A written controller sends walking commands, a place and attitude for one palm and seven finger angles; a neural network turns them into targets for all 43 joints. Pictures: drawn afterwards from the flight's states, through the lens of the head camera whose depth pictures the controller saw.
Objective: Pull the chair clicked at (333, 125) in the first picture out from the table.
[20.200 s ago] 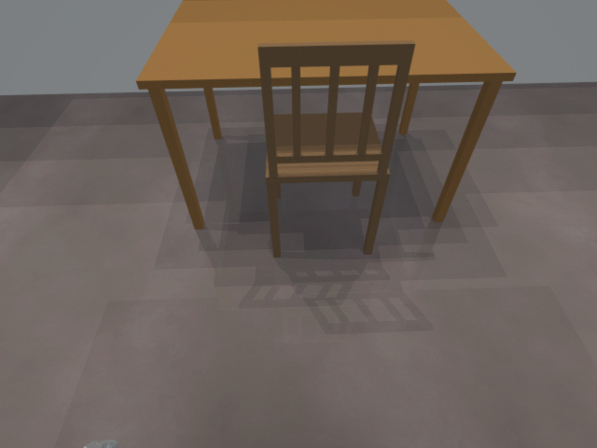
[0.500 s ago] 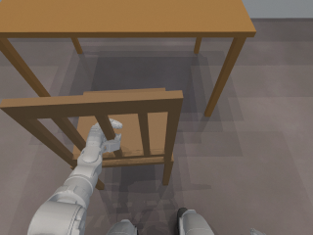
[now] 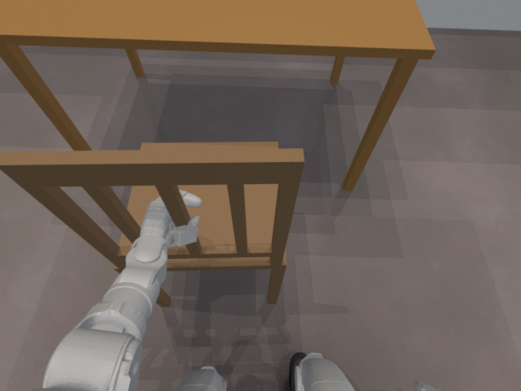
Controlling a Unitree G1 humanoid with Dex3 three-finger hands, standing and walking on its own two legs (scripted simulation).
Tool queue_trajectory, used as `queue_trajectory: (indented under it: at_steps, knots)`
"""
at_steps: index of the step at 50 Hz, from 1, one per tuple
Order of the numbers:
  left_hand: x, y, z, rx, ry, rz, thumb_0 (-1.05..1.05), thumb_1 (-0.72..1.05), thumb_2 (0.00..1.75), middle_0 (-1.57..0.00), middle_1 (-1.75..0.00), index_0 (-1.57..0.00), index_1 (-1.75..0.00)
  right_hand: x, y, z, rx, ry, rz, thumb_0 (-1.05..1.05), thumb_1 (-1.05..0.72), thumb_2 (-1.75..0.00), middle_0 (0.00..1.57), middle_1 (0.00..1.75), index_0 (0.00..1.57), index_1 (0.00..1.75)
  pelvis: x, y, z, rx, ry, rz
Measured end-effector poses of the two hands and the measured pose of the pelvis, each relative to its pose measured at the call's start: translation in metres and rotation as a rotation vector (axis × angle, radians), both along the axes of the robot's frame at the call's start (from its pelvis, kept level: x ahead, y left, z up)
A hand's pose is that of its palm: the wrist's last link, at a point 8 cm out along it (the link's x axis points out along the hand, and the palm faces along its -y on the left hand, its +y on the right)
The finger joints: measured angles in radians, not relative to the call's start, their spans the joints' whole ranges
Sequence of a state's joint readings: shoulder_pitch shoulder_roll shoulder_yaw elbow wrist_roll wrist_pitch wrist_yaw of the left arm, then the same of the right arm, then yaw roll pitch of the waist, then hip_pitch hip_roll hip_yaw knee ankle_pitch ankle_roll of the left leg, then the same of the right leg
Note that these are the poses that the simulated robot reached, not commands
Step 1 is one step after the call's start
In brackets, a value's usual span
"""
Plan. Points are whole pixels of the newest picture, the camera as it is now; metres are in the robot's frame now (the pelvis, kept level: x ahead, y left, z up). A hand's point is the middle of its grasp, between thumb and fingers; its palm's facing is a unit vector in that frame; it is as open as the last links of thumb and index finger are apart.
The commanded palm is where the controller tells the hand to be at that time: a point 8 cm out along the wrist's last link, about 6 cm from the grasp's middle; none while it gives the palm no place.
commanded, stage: step backward, pulling the chair out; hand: left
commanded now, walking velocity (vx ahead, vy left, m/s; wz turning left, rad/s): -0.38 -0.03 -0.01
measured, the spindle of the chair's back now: (183, 222) +0.39 +0.16 -0.07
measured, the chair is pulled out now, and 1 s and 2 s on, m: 0.34 0.43 0.53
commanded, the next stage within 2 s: stop walking, hand still on the chair in 1.86 s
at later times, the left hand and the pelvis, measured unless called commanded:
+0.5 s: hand (188, 252) +0.33 +0.14 -0.06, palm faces +0.03 -0.98 -0.20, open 5.7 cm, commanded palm +0.33 +0.19 -0.05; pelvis -0.05 +0.00 +0.00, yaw +0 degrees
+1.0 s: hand (182, 274) +0.29 +0.14 -0.06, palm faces +0.02 -0.98 -0.20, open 5.7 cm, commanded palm +0.29 +0.19 -0.05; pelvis -0.08 +0.00 +0.00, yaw -1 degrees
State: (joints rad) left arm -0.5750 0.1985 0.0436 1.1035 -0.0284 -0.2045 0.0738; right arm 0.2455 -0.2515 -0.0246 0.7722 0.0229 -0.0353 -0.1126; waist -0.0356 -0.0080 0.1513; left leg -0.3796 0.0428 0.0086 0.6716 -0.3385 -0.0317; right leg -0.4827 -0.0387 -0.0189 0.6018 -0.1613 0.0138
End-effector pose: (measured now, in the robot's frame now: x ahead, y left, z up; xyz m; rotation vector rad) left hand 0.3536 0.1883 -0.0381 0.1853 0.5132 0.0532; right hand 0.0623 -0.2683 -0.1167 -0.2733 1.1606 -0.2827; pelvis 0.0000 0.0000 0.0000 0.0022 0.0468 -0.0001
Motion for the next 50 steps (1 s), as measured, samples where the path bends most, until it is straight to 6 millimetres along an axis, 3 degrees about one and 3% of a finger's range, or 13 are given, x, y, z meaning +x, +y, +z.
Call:
queue_trajectory:
  at_steps: [5,14,22,32,42,50]
  knots:
    - [-0.003,-0.002,0.000,0.007,-0.002,0.019,0.07,0.61,0.80,-0.33,-1.26,-0.50,-1.45,-0.001,0.000,-0.006,0.032,-0.010,-0.009,0.01,-0.91,-0.90,0.21,0.30,0.21,0.30,-0.009,-0.008,-0.001,-0.013,0.002,0.008]
    - [-0.022,-0.002,0.001,-0.001,0.006,0.001,0.07,0.63,0.77,-0.31,-1.27,-0.50,-1.45,-0.019,0.000,0.001,-0.007,-0.024,-0.019,0.01,-0.91,-0.90,0.21,0.30,0.21,0.30,-0.027,0.004,0.001,0.002,-0.003,-0.004]
    - [-0.039,-0.002,0.000,0.013,-0.008,0.014,0.06,0.61,0.79,-0.33,-1.26,-0.50,-1.45,-0.032,0.004,-0.010,0.041,-0.020,-0.011,0.01,-0.91,-0.90,0.21,0.30,0.21,0.30,-0.039,-0.008,-0.004,-0.005,-0.016,-0.006]
    - [-0.059,0.002,0.001,0.003,0.001,-0.009,0.06,0.63,0.77,-0.31,-1.27,-0.50,-1.45,-0.057,0.003,0.000,-0.012,-0.030,-0.025,0.01,-0.91,-0.90,0.21,0.30,0.21,0.30,-0.057,0.008,-0.002,-0.009,-0.028,-0.016]
    - [-0.075,0.003,0.001,0.021,-0.012,0.023,0.07,0.60,0.80,-0.35,-1.27,-0.50,-1.45,-0.068,0.007,-0.013,0.058,-0.041,-0.013,0.01,-0.91,-0.90,0.21,0.30,0.21,0.30,-0.073,-0.011,-0.008,-0.010,-0.042,-0.017]
    - [-0.084,0.003,0.001,0.009,0.000,0.014,0.07,0.61,0.78,-0.32,-1.28,-0.50,-1.45,-0.084,-0.003,-0.002,-0.003,-0.023,-0.013,0.01,-0.91,-0.90,0.21,0.30,0.21,0.30,-0.082,0.002,-0.003,0.004,-0.024,-0.012]
